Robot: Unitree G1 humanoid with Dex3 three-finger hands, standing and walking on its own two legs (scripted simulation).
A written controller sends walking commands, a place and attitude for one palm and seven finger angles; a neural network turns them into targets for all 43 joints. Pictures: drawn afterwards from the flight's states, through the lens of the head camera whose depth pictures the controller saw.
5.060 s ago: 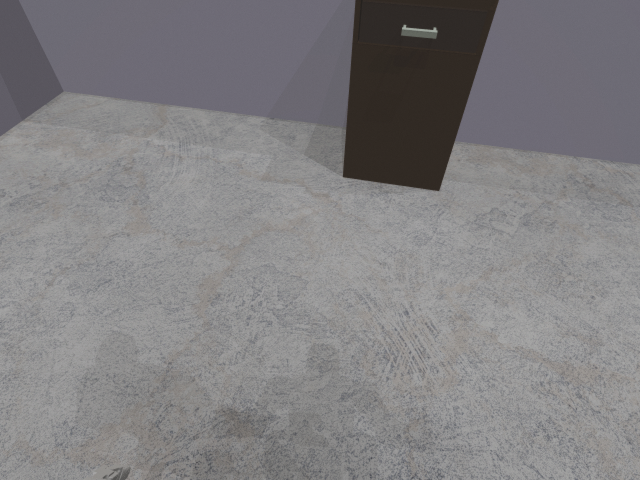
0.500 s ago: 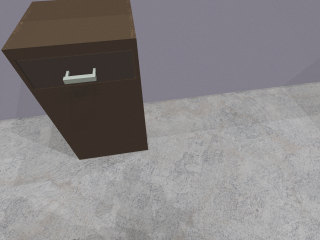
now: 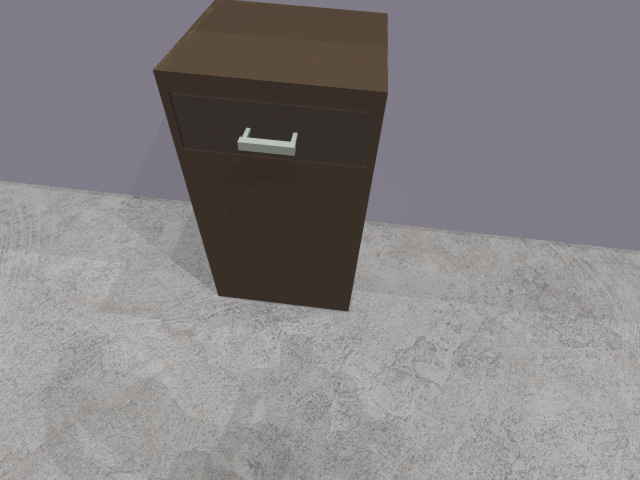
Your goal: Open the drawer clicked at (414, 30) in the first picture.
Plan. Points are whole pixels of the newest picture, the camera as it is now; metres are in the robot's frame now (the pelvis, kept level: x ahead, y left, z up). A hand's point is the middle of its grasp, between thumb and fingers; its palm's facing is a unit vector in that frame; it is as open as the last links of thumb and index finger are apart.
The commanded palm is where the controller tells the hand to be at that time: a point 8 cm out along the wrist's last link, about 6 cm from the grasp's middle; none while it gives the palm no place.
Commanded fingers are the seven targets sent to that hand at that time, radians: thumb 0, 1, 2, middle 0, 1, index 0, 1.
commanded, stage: take the last steps up to it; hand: left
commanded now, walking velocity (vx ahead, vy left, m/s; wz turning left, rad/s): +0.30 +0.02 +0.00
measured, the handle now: (269, 140) +0.78 +0.20 -0.03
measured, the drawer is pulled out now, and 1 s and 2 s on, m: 0.00 0.00 0.00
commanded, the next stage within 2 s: come to a stop and stand still in 0.60 s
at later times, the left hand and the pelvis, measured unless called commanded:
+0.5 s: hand (236, 399) +0.26 +0.16 -0.17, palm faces -0.04 -0.98 -0.20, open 7.4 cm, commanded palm none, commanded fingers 0.00 0.90 0.90 -0.20 -0.30 -0.20 -0.30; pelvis +0.15 -0.01 -0.02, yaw +0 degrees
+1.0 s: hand (229, 405) +0.25 +0.17 -0.18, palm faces +0.05 -0.98 -0.17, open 7.4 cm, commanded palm none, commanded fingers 0.00 0.90 0.90 -0.20 -0.30 -0.20 -0.30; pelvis +0.25 +0.00 +0.00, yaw -2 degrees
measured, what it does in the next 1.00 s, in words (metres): walks ahead: right foot, then left foot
